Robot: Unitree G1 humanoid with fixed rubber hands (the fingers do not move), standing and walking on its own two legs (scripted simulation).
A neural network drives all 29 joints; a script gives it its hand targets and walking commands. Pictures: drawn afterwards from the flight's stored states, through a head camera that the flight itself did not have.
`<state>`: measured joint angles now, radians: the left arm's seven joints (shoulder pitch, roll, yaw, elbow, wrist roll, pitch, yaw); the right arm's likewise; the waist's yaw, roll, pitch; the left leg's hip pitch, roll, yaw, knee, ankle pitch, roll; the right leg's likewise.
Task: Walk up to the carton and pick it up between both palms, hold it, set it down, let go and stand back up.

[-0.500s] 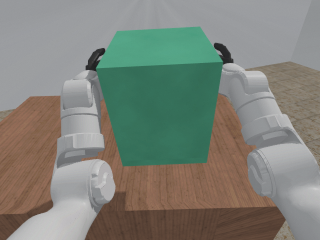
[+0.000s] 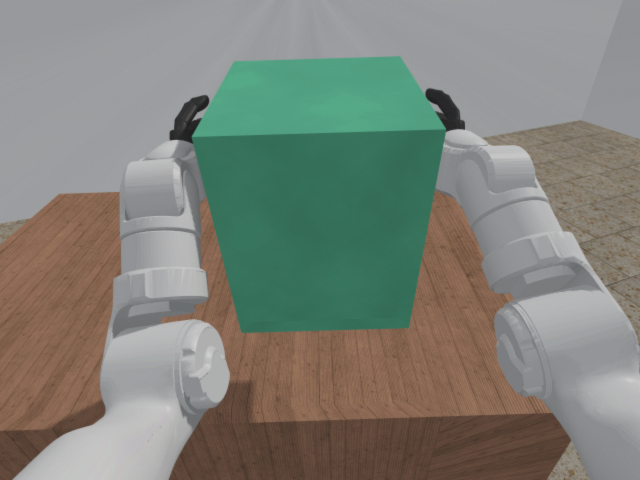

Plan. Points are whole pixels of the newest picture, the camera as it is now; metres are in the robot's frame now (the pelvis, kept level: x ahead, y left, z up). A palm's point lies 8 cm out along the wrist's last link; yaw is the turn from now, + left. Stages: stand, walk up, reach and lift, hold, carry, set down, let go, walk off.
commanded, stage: hold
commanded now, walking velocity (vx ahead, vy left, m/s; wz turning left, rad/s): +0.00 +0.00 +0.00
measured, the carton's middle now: (321, 194) +0.37 +0.00 +0.26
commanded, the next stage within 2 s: set down in 1.46 s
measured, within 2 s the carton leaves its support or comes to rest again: neither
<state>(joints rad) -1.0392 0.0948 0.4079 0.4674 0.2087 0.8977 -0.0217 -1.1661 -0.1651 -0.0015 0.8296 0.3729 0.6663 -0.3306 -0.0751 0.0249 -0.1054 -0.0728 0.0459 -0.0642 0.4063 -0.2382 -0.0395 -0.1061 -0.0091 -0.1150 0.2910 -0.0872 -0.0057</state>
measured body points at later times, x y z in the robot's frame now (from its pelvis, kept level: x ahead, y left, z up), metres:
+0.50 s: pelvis +0.00 +0.00 +0.00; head -0.09 +0.00 +0.44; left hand +0.39 +0.15 +0.32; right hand +0.39 -0.15 +0.31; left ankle +0.00 +0.14 -0.75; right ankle +0.05 -0.12 -0.75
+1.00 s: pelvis +0.00 +0.00 +0.00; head -0.08 +0.01 +0.44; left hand +0.39 +0.15 +0.31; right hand +0.39 -0.15 +0.31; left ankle +0.00 +0.14 -0.75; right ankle +0.05 -0.12 -0.75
